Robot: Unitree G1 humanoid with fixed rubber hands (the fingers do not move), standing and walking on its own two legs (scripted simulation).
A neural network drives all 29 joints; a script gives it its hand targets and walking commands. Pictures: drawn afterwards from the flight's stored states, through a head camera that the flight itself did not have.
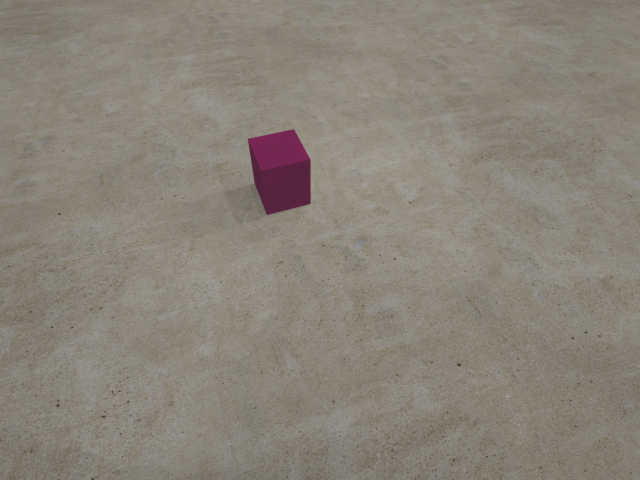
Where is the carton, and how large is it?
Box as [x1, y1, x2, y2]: [248, 129, 310, 214]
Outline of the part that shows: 293,129 248,139 254,181 267,214 310,203 309,158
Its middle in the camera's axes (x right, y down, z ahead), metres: -0.16 -0.27 +1.66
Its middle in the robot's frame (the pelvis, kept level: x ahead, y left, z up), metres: +1.35 +0.07 -0.64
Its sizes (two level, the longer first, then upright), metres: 0.210 0.200 0.250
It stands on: the floor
